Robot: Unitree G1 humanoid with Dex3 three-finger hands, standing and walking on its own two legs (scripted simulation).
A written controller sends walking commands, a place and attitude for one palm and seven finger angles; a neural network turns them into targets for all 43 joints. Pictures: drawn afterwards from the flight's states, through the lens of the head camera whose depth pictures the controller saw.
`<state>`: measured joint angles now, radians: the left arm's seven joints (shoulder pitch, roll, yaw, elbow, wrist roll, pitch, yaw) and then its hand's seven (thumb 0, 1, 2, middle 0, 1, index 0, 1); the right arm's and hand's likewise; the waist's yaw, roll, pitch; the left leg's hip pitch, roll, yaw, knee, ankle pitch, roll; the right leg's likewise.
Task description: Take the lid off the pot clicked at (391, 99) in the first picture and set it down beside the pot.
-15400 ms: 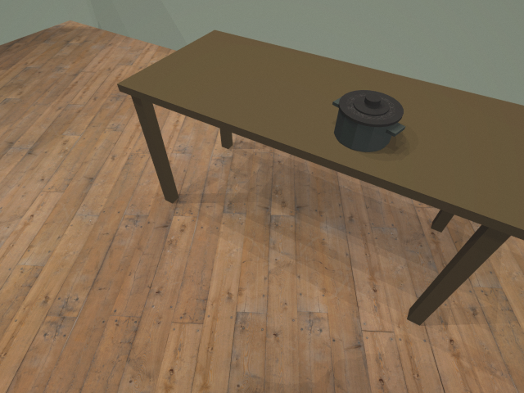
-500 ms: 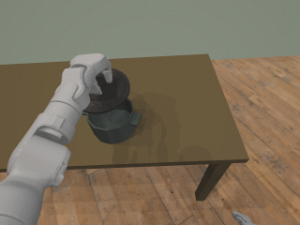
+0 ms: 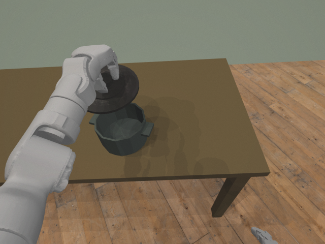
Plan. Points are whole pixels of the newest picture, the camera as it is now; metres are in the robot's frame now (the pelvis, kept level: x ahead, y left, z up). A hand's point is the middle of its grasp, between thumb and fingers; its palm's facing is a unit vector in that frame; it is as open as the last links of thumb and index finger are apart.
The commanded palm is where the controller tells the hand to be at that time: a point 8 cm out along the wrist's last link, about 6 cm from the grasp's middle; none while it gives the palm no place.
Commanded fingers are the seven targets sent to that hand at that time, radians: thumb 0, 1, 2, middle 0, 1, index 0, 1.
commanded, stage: lift the lid straight up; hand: left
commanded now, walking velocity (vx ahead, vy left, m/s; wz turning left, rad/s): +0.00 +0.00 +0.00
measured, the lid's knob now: (104, 80) +0.50 +0.15 +0.14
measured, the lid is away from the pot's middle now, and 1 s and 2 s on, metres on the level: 0.01 0.10 0.22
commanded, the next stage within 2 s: move the lid sideways beside the pot in 0.04 s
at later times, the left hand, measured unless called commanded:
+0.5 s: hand (88, 78) +0.47 +0.17 +0.17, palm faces -0.30 -0.04 -0.95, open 7.0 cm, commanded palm +0.46 +0.18 +0.24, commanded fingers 0.00 0.83 0.62 -0.94 -1.08 -0.93 -1.06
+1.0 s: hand (63, 84) +0.46 +0.23 +0.17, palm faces -0.31 -0.02 -0.95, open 7.0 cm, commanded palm +0.46 +0.24 +0.24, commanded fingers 0.00 0.83 0.62 -0.94 -1.08 -0.93 -1.06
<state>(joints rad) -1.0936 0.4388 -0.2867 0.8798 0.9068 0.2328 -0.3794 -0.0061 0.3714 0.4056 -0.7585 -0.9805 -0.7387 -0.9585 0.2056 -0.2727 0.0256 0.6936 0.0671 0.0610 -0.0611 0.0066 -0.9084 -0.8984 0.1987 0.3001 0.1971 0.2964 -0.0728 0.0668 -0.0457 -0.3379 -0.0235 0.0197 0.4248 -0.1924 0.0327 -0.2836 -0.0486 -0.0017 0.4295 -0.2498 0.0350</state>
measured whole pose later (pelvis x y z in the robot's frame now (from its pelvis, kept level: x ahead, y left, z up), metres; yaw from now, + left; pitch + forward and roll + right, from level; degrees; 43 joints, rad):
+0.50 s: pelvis +0.00 +0.00 +0.00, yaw -1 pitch +6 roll +0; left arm -1.07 0.51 -0.21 0.91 0.93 0.19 -0.40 -0.01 0.37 0.40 -0.76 -0.98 -0.74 -0.96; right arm 0.22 -0.28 0.03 0.68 0.07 0.07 -0.08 0.01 -0.91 -0.90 0.20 0.30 0.20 0.30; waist -0.08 0.07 -0.04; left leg -0.33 -0.01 0.03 0.42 -0.19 0.03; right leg -0.28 -0.04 0.00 0.41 -0.24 0.03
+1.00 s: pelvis +0.00 +0.01 +0.00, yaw +0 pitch +6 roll -1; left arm -1.05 0.61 -0.20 0.89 0.93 0.09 -0.43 -0.01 0.37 0.40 -0.76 -0.98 -0.74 -0.96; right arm 0.21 -0.27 0.03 0.68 0.08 0.09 -0.08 0.01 -0.91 -0.90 0.20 0.30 0.20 0.30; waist -0.07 0.05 -0.03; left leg -0.35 -0.02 0.01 0.43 -0.19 0.04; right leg -0.27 -0.05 -0.01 0.39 -0.22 0.04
